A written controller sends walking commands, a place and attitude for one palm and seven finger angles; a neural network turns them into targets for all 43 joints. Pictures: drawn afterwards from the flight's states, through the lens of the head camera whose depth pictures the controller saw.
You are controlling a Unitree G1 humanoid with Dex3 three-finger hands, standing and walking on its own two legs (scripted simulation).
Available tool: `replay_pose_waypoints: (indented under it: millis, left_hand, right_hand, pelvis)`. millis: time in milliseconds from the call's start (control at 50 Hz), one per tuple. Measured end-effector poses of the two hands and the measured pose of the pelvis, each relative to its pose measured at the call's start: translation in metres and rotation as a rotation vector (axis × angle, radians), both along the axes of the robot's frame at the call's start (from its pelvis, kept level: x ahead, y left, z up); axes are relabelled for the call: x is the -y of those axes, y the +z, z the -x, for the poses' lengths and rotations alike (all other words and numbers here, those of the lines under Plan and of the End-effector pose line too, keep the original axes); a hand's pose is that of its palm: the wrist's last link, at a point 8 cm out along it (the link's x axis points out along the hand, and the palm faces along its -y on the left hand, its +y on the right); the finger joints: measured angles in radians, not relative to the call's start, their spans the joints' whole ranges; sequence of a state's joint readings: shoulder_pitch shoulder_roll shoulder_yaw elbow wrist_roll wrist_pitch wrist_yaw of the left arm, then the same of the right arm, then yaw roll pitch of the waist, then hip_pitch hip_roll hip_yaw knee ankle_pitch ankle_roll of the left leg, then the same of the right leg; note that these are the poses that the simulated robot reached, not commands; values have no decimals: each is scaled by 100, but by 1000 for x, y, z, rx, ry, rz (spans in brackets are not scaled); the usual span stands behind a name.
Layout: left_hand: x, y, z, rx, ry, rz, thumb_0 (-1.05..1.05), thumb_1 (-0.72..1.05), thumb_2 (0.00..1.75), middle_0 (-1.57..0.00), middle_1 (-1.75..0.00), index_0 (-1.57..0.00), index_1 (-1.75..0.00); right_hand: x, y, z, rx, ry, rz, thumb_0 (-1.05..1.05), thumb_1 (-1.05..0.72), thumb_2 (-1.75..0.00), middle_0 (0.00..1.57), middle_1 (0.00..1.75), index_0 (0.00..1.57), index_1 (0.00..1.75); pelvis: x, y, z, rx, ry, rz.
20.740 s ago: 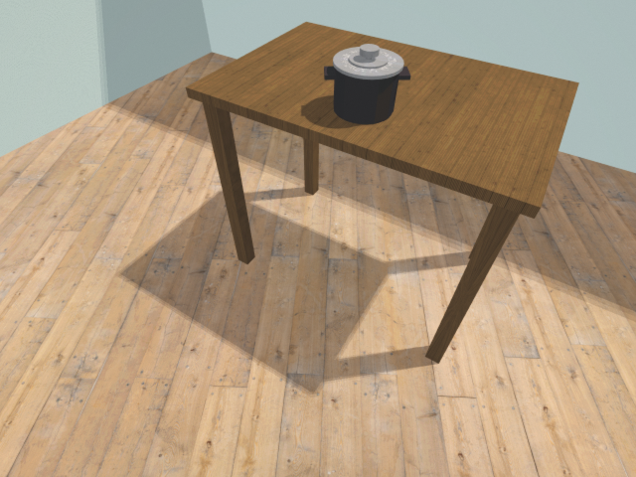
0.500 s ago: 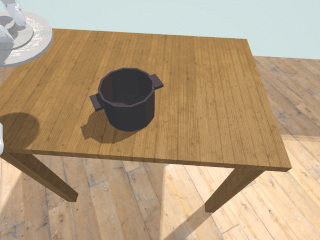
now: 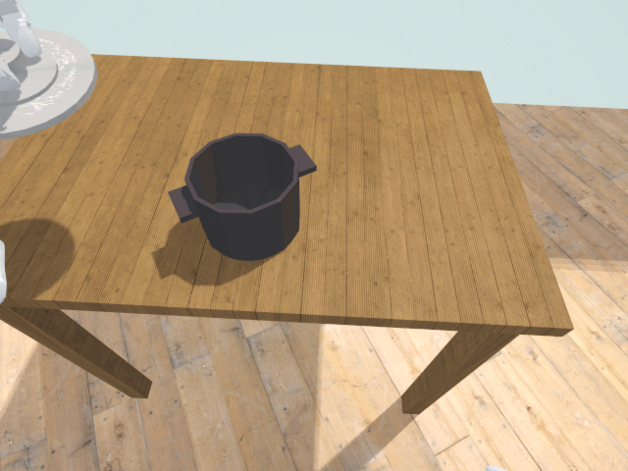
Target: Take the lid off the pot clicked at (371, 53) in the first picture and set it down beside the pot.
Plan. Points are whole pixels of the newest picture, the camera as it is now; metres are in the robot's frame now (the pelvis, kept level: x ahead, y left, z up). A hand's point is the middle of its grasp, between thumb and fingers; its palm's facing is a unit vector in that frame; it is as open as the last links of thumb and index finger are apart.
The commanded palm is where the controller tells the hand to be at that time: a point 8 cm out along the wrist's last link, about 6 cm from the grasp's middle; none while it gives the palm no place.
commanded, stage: lower the lid onto the table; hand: left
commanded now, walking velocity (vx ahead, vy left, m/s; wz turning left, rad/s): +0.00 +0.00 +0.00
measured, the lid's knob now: out of the picture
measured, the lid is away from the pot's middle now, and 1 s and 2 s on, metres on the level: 0.23 0.22 0.23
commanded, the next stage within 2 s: none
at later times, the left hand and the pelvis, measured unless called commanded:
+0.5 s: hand (9, 91) +0.45 +0.29 +0.24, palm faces -0.28 -0.13 -0.95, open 7.3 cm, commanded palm +0.47 +0.29 +0.30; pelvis -0.01 -0.01 +0.00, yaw +0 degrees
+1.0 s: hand (30, 113) +0.47 +0.30 +0.20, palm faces -0.33 -0.16 -0.93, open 7.3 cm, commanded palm +0.48 +0.30 +0.26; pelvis -0.01 +0.00 +0.00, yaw +0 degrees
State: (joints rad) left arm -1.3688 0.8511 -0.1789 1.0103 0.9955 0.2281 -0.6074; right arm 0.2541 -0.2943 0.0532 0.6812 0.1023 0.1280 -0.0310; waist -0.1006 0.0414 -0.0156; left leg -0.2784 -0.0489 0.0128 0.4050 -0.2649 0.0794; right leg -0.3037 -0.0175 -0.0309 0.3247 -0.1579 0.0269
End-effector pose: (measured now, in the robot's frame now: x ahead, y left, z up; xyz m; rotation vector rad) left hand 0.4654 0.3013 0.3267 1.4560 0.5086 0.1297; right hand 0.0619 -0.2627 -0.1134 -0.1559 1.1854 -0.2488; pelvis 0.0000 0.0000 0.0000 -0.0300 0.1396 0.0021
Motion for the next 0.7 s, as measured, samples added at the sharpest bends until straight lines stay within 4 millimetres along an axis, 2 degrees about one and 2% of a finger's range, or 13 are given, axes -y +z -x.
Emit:
replay_pose_waypoints:
  millis: [140, 380, 700]
  left_hand:
    - [0, 1, 9, 33, -13, -6, 0, 28, 67, -70, -95, -68, -96]
    - [11, -20, 17, -31, -42, 3, 0, 28, 67, -70, -95, -68, -96]
    - [7, -42, 10, -77, -55, 27, -1, 28, 67, -70, -95, -68, -97]
  right_hand:
    - [2, 2, -3, 19, 18, 9, 1, -91, -90, 20, 30, 20, 30]
    - [4, 0, 3, 27, 21, 14, 1, -91, -90, 20, 30, 20, 30]
    - [15, 1, 51, -64, -53, 45, 1, -91, -90, 20, 30, 20, 30]
  pelvis:
    - [1, 0, 2, 8, 10, 0]
    - [4, -1, 11, 25, 12, -1]
    - [5, -1, 13, 21, -1, 2]
